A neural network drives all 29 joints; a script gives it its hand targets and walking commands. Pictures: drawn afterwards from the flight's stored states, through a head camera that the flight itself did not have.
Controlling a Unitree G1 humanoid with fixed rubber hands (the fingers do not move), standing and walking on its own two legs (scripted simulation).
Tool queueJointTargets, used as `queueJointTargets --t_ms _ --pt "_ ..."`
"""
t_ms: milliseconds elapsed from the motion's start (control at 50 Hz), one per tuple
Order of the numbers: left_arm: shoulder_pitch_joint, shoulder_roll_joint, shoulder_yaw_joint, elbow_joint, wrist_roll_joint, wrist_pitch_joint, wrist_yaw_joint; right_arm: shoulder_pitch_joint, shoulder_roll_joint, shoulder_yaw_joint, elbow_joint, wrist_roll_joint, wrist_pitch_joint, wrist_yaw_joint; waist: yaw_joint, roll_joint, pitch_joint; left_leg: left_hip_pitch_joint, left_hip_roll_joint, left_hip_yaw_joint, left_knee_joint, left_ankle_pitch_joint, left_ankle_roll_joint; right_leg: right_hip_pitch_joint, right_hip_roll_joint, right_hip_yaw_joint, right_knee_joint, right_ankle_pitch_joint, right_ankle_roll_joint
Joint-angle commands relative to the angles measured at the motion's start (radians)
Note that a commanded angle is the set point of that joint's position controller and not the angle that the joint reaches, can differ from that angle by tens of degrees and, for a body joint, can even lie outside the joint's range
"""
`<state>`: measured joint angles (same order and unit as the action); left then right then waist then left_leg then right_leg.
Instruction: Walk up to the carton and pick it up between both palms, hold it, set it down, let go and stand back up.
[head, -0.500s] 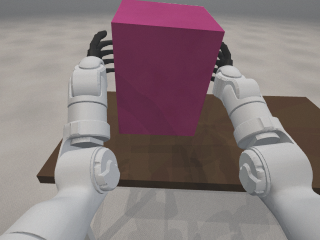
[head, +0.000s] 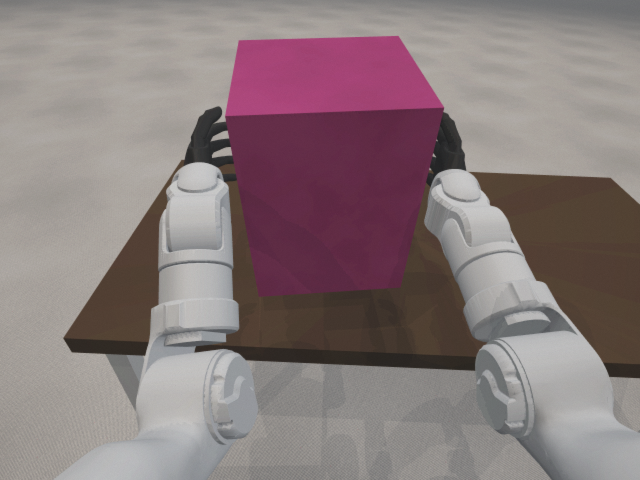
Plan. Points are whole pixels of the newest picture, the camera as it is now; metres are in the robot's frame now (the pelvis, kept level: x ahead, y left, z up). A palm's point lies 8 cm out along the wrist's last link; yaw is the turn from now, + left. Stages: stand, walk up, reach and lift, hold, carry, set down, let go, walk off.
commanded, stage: set down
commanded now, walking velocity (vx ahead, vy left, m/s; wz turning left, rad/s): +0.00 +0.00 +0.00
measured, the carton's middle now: (325, 172) +0.45 +0.00 +0.22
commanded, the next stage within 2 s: none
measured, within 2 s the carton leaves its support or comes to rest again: neither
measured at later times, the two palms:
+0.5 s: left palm (217, 197) +0.41 +0.14 +0.20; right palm (443, 192) +0.40 -0.15 +0.21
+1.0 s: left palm (219, 208) +0.41 +0.14 +0.18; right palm (438, 208) +0.40 -0.15 +0.18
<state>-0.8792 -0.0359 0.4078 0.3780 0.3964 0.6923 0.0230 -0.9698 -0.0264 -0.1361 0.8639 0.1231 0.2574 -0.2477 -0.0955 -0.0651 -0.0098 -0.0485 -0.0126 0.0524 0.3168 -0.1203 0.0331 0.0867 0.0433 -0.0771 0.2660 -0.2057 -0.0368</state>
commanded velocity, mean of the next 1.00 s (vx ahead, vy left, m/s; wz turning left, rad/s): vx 0.00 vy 0.00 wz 0.00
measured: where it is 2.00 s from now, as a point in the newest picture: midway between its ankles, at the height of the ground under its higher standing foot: outside the picture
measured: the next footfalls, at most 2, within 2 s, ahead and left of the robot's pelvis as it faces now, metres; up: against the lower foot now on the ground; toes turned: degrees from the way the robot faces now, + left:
none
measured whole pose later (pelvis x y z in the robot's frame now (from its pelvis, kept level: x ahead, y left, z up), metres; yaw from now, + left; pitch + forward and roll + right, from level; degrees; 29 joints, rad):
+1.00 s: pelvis +0.01 +0.00 +0.00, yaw -1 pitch -5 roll +0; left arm -0.89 -0.02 0.46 0.73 0.35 0.45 0.07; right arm -0.96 0.01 -0.39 1.08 -0.12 0.07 -0.12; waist -0.05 -0.05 -0.03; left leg -0.11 -0.02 0.06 0.30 -0.11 0.03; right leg 0.00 0.04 -0.07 0.30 -0.22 -0.04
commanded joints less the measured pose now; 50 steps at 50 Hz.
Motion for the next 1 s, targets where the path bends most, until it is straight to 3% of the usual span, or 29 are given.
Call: queueJointTargets --t_ms 0,80,140,240,320,340,360,380,440,500,580,620,660,680,760,780,860,880,900,920,980 --pt "-0.739 -0.392 -0.312 0.005 -0.128 -0.049 -0.181 -0.845 0.417 0.132 -0.214 -0.002 -0.087 0.164 0.004 0.062 -0.340 0.287 0.011 -0.026 -0.017 0.110 -0.012 -0.128 -0.046 -0.008 -0.042 0.290 0.112" --pt "-0.808 -0.401 -0.318 0.041 -0.147 -0.093 -0.174 -0.866 0.411 0.057 -0.151 -0.049 -0.116 0.191 -0.006 0.081 -0.355 0.298 0.016 -0.027 -0.018 0.075 -0.024 -0.196 -0.039 -0.029 -0.054 0.164 0.101" --pt "-0.839 -0.400 -0.308 0.069 -0.157 -0.138 -0.156 -0.866 0.423 0.026 -0.099 -0.090 -0.146 0.212 -0.001 0.050 -0.412 0.324 0.027 -0.022 -0.028 0.058 -0.018 -0.215 -0.043 -0.033 -0.052 0.147 0.100" --pt "-0.886 -0.385 -0.281 0.158 -0.149 -0.189 -0.116 -0.851 0.397 -0.099 0.049 -0.170 -0.171 0.253 0.005 0.085 -0.363 0.322 0.053 -0.029 -0.044 -0.011 -0.023 -0.304 -0.042 -0.033 -0.067 0.006 0.069" --pt "-0.828 -0.361 -0.253 0.150 -0.137 -0.203 -0.102 -0.833 0.409 -0.068 0.047 -0.151 -0.183 0.262 0.039 0.055 -0.406 0.332 0.043 -0.018 -0.021 0.117 -0.012 -0.246 -0.042 -0.022 -0.040 0.168 0.090" --pt "-0.828 -0.347 -0.245 0.167 -0.126 -0.212 -0.100 -0.820 0.408 -0.078 0.080 -0.158 -0.184 0.265 0.024 0.062 -0.389 0.319 0.041 -0.018 -0.021 0.113 -0.013 -0.232 -0.048 -0.011 -0.038 0.173 0.090" --pt "-0.827 -0.367 -0.251 0.155 -0.133 -0.218 -0.095 -0.820 0.409 -0.066 0.081 -0.155 -0.190 0.266 0.042 0.069 -0.405 0.319 0.041 -0.014 -0.020 0.130 -0.018 -0.224 -0.041 -0.021 -0.033 0.191 0.087" --pt "-0.827 -0.368 -0.252 0.161 -0.140 -0.226 -0.096 -0.832 0.423 -0.055 0.056 -0.154 -0.196 0.267 0.036 0.059 -0.413 0.303 0.034 -0.010 -0.008 0.141 -0.013 -0.209 -0.045 -0.009 -0.023 0.225 0.094" --pt "-0.836 -0.395 -0.287 0.120 -0.141 -0.248 -0.079 -0.798 0.438 -0.047 0.071 -0.146 -0.214 0.269 0.032 0.106 -0.478 0.347 0.036 -0.014 0.015 0.244 -0.034 -0.177 -0.034 -0.018 -0.008 0.326 0.088" --pt "-0.844 -0.429 -0.332 0.108 -0.167 -0.266 -0.063 -0.838 0.450 -0.013 0.019 -0.126 -0.236 0.267 0.041 0.127 -0.562 0.365 0.036 -0.017 0.042 0.301 -0.048 -0.172 -0.032 -0.010 0.003 0.373 0.086" --pt "-0.836 -0.474 -0.388 0.056 -0.194 -0.294 -0.036 -0.809 0.469 0.034 -0.001 -0.106 -0.250 0.263 0.035 0.143 -0.629 0.419 0.045 -0.037 0.093 0.475 -0.080 -0.180 -0.008 -0.025 0.018 0.476 0.088" --pt "-0.852 -0.441 -0.360 0.095 -0.169 -0.291 -0.043 -0.785 0.444 0.016 0.061 -0.125 -0.232 0.262 0.023 0.144 -0.549 0.388 0.045 -0.037 0.069 0.385 -0.071 -0.181 -0.025 -0.010 0.001 0.444 0.090" --pt "-0.779 -0.417 -0.302 0.165 -0.149 -0.280 -0.058 -0.757 0.442 0.012 0.074 -0.148 -0.223 0.259 0.037 0.066 -0.454 0.327 0.041 -0.025 0.042 0.323 -0.047 -0.156 -0.030 -0.012 0.002 0.456 0.108" --pt "-0.784 -0.406 -0.291 0.157 -0.148 -0.275 -0.069 -0.743 0.442 -0.001 0.092 -0.148 -0.217 0.256 0.039 0.063 -0.421 0.303 0.039 -0.031 0.023 0.290 -0.037 -0.141 -0.043 0.000 0.002 0.460 0.112" --pt "-0.760 -0.442 -0.323 0.124 -0.178 -0.282 -0.082 -0.757 0.465 0.031 0.014 -0.130 -0.234 0.243 0.033 0.082 -0.513 0.286 0.024 -0.031 0.046 0.384 -0.043 -0.058 -0.041 0.003 0.043 0.619 0.118" --pt "-0.776 -0.439 -0.315 0.135 -0.175 -0.288 -0.083 -0.769 0.473 0.031 -0.006 -0.136 -0.234 0.243 0.033 0.071 -0.504 0.264 0.020 -0.032 0.044 0.354 -0.040 -0.064 -0.041 0.002 0.041 0.616 0.123" --pt "-0.821 -0.430 -0.293 0.172 -0.169 -0.316 -0.081 -0.765 0.477 -0.028 0.045 -0.186 -0.231 0.259 0.026 0.072 -0.509 0.269 0.028 -0.030 0.023 0.244 -0.042 -0.123 -0.039 -0.007 0.027 0.490 0.112" --pt "-0.804 -0.405 -0.260 0.208 -0.147 -0.318 -0.083 -0.742 0.469 -0.053 0.070 -0.201 -0.227 0.264 0.041 0.074 -0.461 0.255 0.028 -0.022 0.007 0.190 -0.033 -0.127 -0.049 -0.004 0.020 0.441 0.117" --pt "-0.786 -0.382 -0.227 0.241 -0.135 -0.319 -0.089 -0.730 0.458 -0.076 0.071 -0.229 -0.224 0.268 0.042 0.044 -0.434 0.227 0.030 -0.021 -0.009 0.154 -0.024 -0.121 -0.052 0.000 0.009 0.422 0.119" --pt "-0.788 -0.388 -0.236 0.235 -0.134 -0.327 -0.090 -0.740 0.469 -0.074 0.047 -0.238 -0.232 0.268 0.039 0.050 -0.444 0.206 0.025 -0.010 -0.008 0.167 -0.021 -0.111 -0.054 0.004 0.022 0.460 0.122" --pt "-0.839 -0.391 -0.235 0.240 -0.146 -0.348 -0.080 -0.750 0.449 -0.139 0.082 -0.262 -0.244 0.284 0.031 0.072 -0.461 0.236 0.032 -0.013 -0.018 0.127 -0.040 -0.170 -0.047 -0.013 0.013 0.370 0.108"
